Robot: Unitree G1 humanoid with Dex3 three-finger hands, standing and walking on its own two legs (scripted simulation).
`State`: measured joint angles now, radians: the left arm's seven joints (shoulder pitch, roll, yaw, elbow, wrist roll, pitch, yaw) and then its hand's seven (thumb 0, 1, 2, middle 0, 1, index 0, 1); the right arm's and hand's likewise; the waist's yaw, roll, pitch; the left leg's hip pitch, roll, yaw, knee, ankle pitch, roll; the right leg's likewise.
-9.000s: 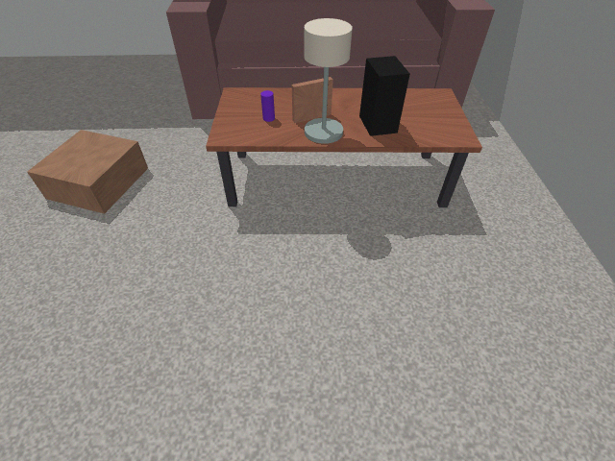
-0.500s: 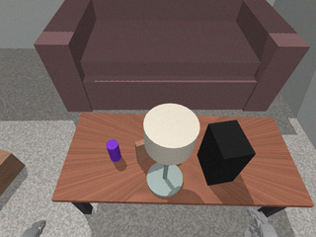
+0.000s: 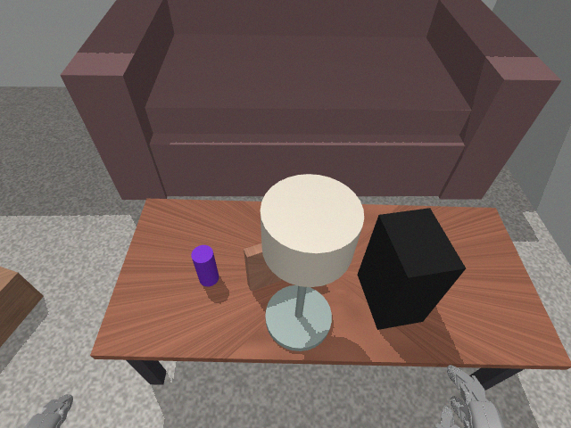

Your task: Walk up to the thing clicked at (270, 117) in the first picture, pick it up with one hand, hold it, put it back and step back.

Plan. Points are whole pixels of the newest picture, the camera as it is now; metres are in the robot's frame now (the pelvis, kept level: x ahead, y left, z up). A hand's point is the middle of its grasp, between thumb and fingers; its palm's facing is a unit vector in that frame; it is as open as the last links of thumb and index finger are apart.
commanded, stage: go down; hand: left
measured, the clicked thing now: (205, 266) +0.56 +0.20 -0.30
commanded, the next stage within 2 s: none
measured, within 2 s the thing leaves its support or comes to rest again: neither
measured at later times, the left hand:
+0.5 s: hand out of the picture +0.16 +0.29 -0.08, palm faces +0.08 -0.94 -0.33, open 17.4 cm
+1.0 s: hand (56, 324) +0.30 +0.35 -0.04, palm faces +0.11 -0.98 -0.15, open 17.5 cm
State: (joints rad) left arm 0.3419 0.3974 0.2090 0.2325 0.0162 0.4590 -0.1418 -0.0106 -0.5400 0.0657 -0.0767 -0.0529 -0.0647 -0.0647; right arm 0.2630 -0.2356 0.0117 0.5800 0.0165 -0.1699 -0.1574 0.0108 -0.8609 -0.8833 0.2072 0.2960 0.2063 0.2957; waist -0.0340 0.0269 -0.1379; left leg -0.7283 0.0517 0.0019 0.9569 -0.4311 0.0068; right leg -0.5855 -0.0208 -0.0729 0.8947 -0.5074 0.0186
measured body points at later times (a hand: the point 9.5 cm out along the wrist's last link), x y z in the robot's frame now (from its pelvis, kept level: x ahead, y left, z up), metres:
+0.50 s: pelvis -0.01 +0.00 -0.01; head +0.03 +0.02 +0.44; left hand +0.15 +0.34 -0.05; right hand +0.14 -0.25 -0.08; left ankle +0.02 +0.11 -0.69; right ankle -0.04 -0.13 -0.69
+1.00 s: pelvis -0.01 +0.00 -0.01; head +0.07 +0.03 +0.43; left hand +0.29 +0.40 -0.02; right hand +0.05 -0.28 -0.10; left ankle +0.02 +0.11 -0.69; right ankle -0.04 -0.13 -0.69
